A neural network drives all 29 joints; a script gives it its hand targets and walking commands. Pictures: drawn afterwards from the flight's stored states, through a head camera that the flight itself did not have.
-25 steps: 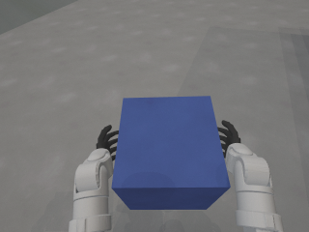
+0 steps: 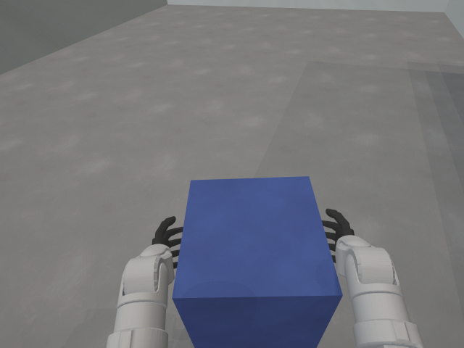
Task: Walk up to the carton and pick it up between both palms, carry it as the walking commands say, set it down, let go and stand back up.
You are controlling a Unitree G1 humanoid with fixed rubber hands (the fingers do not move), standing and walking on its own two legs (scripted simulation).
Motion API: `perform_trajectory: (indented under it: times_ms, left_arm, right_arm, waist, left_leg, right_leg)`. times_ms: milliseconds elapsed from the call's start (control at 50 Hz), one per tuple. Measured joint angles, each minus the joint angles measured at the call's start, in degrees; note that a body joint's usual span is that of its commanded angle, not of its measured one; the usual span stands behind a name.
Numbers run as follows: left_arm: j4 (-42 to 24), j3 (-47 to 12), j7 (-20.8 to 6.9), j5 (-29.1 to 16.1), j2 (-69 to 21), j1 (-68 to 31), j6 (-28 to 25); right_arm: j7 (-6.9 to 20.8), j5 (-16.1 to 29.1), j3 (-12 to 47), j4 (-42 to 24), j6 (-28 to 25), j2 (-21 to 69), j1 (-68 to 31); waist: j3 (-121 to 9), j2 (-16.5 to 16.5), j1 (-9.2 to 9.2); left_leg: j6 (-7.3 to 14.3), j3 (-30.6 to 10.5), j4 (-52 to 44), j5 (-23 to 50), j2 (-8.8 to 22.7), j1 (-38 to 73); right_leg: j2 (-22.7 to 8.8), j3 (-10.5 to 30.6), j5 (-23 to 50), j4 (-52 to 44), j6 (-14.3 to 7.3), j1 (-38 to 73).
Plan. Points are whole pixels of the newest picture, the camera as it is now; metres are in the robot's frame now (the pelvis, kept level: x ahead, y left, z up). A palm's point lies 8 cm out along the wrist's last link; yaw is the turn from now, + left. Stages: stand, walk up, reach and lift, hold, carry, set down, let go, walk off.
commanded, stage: carry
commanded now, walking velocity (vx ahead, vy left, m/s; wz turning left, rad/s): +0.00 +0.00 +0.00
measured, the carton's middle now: (252, 265) +0.31 -0.01 -0.02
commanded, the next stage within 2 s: none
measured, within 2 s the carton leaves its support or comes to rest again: neither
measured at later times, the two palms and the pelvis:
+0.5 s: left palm (150, 239) +0.28 +0.16 +0.11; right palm (354, 234) +0.28 -0.16 +0.11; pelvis +0.00 +0.00 +0.01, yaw -2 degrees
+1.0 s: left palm (172, 169) +0.45 +0.15 +0.11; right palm (335, 191) +0.39 -0.16 +0.10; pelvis +0.19 +0.03 +0.02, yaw -5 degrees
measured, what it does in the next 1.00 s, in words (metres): walks ahead: left foot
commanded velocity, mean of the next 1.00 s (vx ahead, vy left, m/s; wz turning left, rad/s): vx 0.38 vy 0.00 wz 0.00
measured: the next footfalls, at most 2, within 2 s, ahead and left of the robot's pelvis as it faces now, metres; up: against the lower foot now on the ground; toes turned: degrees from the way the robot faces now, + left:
left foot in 0.80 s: +0.18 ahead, +0.09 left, +0.00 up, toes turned +8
right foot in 1.28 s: +0.56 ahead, -0.10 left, +0.00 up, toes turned -10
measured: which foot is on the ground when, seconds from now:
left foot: down 0.00-0.64, up 0.66-0.78, down 0.80-1.00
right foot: down 0.00-0.82, up 0.84-1.00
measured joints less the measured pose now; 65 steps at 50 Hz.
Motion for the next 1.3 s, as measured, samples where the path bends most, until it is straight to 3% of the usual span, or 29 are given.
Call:
perform_trajectory:
  times_ms: [80, 140, 220, 300, 320, 400, 480, 520, 560, 580, 600, 640, 680, 720, 780, 800, 840, 860, 940, 1020, 1100, 1180, 1240, 1280, 1300]
  left_arm:
    - [-14.19, 0.66, 1.67, -4.42, -1.73, 5.47, 1.01]
    - [-16.45, 2.3, 2.14, -5.46, -1.72, -0.01, 0.77]
    - [-13.14, -0.77, 2.18, -3.78, 1.17, -4.24, 2.24]
    - [-0.08, -0.73, 0.22, 0.75, 0.41, -1.65, 1.28]
    - [0.05, -0.74, 0.44, 0.5, 0.15, 0.05, 1.65]
    - [-17.18, -1.14, 1.08, -3.05, -2.92, 9.04, 3.61]
    - [-27.36, 0.24, 0.87, -5.26, -2.67, 7.65, 5.93]
    - [-32.4, -0.29, 0.88, -5.51, -2.55, 8.45, 7.56]
    - [-36.36, -1.3, 0.9, -5.69, -2.38, 10.54, 9.76]
    - [-37.85, -1.84, 1.02, -5.73, -2.35, 11.43, 11.22]
    - [-38.92, -2.29, 1.25, -5.75, -2.34, 12.25, 12.77]
    - [-37.81, -4.18, 1.59, -5.48, -2.37, 16.01, 14.11]
    - [-37.52, -5.61, 1.94, -5.32, -2.68, 20.34, 15.8]
    - [-39.28, -5.76, 2.05, -5.28, -3.11, 22.91, 17.21]
    - [-44.58, -5.62, 2.25, -5.32, -3.17, 23.1, 17.18]
    - [-46.32, -5.27, 2.45, -5.51, -3.04, 22.3, 16.97]
    - [-48.11, -4.15, 2.63, -5.67, -2.78, 20.83, 16.97]
    - [-47.7, -3.92, 2.63, -5.73, -2.61, 20.35, 16.92]
    - [-44.86, -6.22, 2.79, -5.97, -2.5, 17.84, 18.77]
    - [-43.62, -7.24, 1.56, -6.23, -2.41, 16.6, 17.56]
    - [-45.51, -7.35, 0.32, -5.62, -2.88, 21.5, 14.36]
    - [-48.87, -6.83, 1.41, -4.07, -3.41, 24.91, 16.4]
    - [-50.55, -6.44, 2.55, -3.6, -3.45, 25.0, 19.08]
    - [-50.57, -6.4, 2.92, -3.94, -3.34, 24.23, 19.85]
    - [-49.95, -6.64, 2.77, -4.37, -3.25, 23.66, 19.91]
  right_arm:
    - [-1.74, 3.06, -0.07, -12.5, 1.11, 2.74, 3.59]
    - [-1.47, 3.4, -3.24, -15.19, 0.19, 3.89, -0.98]
    - [-0.87, 2.67, -1.86, -12.03, 0.85, 0.84, -4.12]
    - [0.97, -1.57, -1.35, 0.1, 0.03, 0.74, -0.56]
    - [0.72, -1.35, -0.87, 0.14, 0.4, 0.87, 1.25]
    - [-0.37, 1.44, 0.67, -17.66, 3.46, 3.11, 9.69]
    - [-0.88, 2.22, -0.39, -26.92, 6.75, 5.58, 5.93]
    - [-1.01, 2.82, 0.6, -31.19, 8.54, 5.4, 5.94]
    - [-1.08, 3.02, 1.94, -35.1, 10.38, 5.34, 8.42]
    - [-1.08, 3.05, 2.66, -36.7, 11.3, 5.1, 10.07]
    - [-1.09, 3.14, 3.26, -37.77, 12.05, 4.91, 11.79]
    - [-1.26, 3.27, 3.53, -37.76, 13.9, 4.8, 15.87]
    - [-1.64, 3.53, 3.85, -38.25, 16.15, 5.01, 20.33]
    - [-1.78, 3.66, 4.45, -39.39, 17.64, 5.22, 22.24]
    - [-1.77, 4.87, 4.89, -42.2, 18.05, 4.95, 19.77]
    - [-1.67, 5.24, 4.94, -42.91, 17.62, 4.96, 18.31]
    - [-1.44, 5.45, 5.49, -42.43, 16.38, 4.88, 16.12]
    - [-1.35, 5.25, 5.65, -41.79, 15.8, 4.85, 15.96]
    - [-1.06, 4.94, 4.04, -44.54, 14.05, 5.29, 22.65]
    - [-1.74, 4.16, 3.4, -48.48, 14.42, 5.57, 24.23]
    - [-1.91, 4.87, 3.89, -49.98, 16.93, 5.17, 21.52]
    - [-1.08, 6.22, 4.83, -46.29, 16.72, 5.11, 21.04]
    - [-0.25, 6.51, 5.22, -44.25, 16.13, 5.12, 21.23]
    - [-0.04, 6.19, 5.22, -44.67, 15.96, 5.16, 21.73]
    - [0.02, 5.89, 4.91, -45.21, 16.08, 5.16, 22.0]
  waist:
    - [3.57, -1.32, -0.18]
    - [6.07, -2.33, 0.1]
    - [3.95, -1.51, 0.71]
    - [-0.17, 0.58, 0.56]
    - [-0.19, 0.94, 0.33]
    - [2.65, 1.15, -0.01]
    - [2.98, 1.17, -0.29]
    - [1.84, 2.26, -0.39]
    - [0.66, 3.17, -0.57]
    - [0.2, 2.61, -0.5]
    - [-0.62, 0.76, -0.27]
    - [-2.91, 0.08, 0.88]
    - [-4.43, -0.91, 1.57]
    - [-3.88, -2.51, 2.76]
    - [0.89, -2.19, 4.36]
    - [2.92, -1.96, 4.76]
    - [4.61, -1.74, 5.25]
    - [4.39, -0.8, 4.83]
    - [2.92, 4.06, -0.01]
    - [2.59, 3.62, -3.22]
    - [1.43, 0.03, -4.06]
    - [0.7, -1.6, -2.58]
    - [1.33, -0.45, -0.82]
    - [1.87, 0.63, 0.36]
    - [2.18, 1.46, 1.03]
  left_leg:
    - [0.01, -0.05, 1.7, -0.99, 0.13, 0.95]
    - [0.32, -0.17, 1.02, 0.47, -0.34, -0.11]
    - [0.74, 0.18, -1.03, 2.22, -0.68, -1.59]
    - [0.78, 0.34, -1.03, 1.21, -0.54, 0.21]
    - [0.77, 0.35, -0.74, 0.77, -0.56, 0.88]
    - [1.05, 0.67, -1.28, -0.35, -1.02, 2.71]
    - [2.49, 0.92, -4.64, -5.4, -1.14, 1.74]
    - [2.79, 0.77, -8.09, -4.33, -0.02, 1.5]
    - [2.34, 0.46, -9.99, 0.37, 1.8, 1.68]
    - [1.38, 0.83, -8.39, 4.4, 2.55, 1.58]
    - [-0.11, 0.94, -5.09, 3.75, 2.2, 1.06]
    - [-1.68, -0.67, 2.22, -2.12, 3.54, 0.08]
    - [-1.63, -3.22, 9.78, -5.91, 3.14, -1.73]
    - [-2.2, -2.67, 12.32, -8.58, 1.66, -4.11]
    - [-1.7, -1.23, 7.59, -8.95, 0.14, -8.44]
    - [-0.36, -0.59, 3.56, -4.2, -0.51, -8.6]
    - [3.06, 1.36, 0.23, 6.34, -1.23, -6.59]
    - [4.32, 1.71, -1.24, 4.8, -1.39, -5.33]
    - [3.98, 0.4, -9.36, 5.6, -1.47, 0.31]
    - [3.74, -0.05, -16.16, 5.7, -2.1, 7.1]
    - [2.68, 0.41, -19.33, 3.12, -2.74, 13.75]
    - [0.73, -0.2, -22.04, -0.25, -2.37, 21.23]
    - [-0.67, -0.65, -20.99, -4.23, -1.36, 25.44]
    - [-1.49, -0.32, -16.31, -7.77, -0.87, 26.52]
    - [-2.0, -0.02, -11.46, -9.4, -0.23, 26.08]
  right_leg:
    - [-0.09, 0.08, -0.95, 1.94, 0.12, 0.76]
    - [-0.52, -0.04, 0.43, 1.28, 0.06, -0.17]
    - [-0.59, 0.16, 2.55, -1.25, 0.16, -1.5]
    - [-0.45, 0.27, 2.04, -1.81, 0.55, 0.45]
    - [-0.52, 0.29, 1.58, -1.41, 0.65, 1.06]
    - [-0.76, 0.75, -1.06, -0.37, 0.64, 2.06]
    - [-0.72, -1.18, -9.8, 2.47, 0.83, -1.28]
    - [0.04, -4.07, -7.95, 3.55, 1.01, -2.3]
    - [1.04, -6.25, -4.54, -1.24, 0.78, 0.44]
    - [0.93, -6.13, -2.39, -4.41, 0.19, 3.04]
    - [-0.16, -4.41, 0.23, -6.53, -0.7, 5.71]
    - [0.56, -4.27, -5.37, -5.44, -0.18, 8.14]
    - [0.75, -5.26, -7.74, -6.56, -0.04, 11.74]
    - [0.1, -4.54, -7.7, -8.52, 0.51, 14.61]
    - [-0.05, -2.8, -7.63, -10.99, 0.87, 17.49]
    - [-0.31, -1.83, -7.79, -10.86, 1.31, 17.99]
    - [-1.79, -1.14, -9.15, -4.21, 1.67, 15.1]
    - [-1.9, -1.52, -9.91, 2.49, 1.58, 11.76]
    - [1.13, -2.0, -13.62, 20.26, -0.22, 1.66]
    - [0.39, -2.52, -9.05, 21.31, 0.13, -6.17]
    - [-1.03, -3.84, -2.99, 14.68, 1.24, -11.61]
    - [-0.57, -6.73, 3.31, 5.14, 0.44, -12.19]
    - [1.16, -9.64, 4.79, 0.47, -0.78, -11.06]
    - [2.33, -11.2, 6.2, -2.61, -1.68, -8.76]
    - [2.85, -10.94, 10.47, -3.07, -3.57, -7.4]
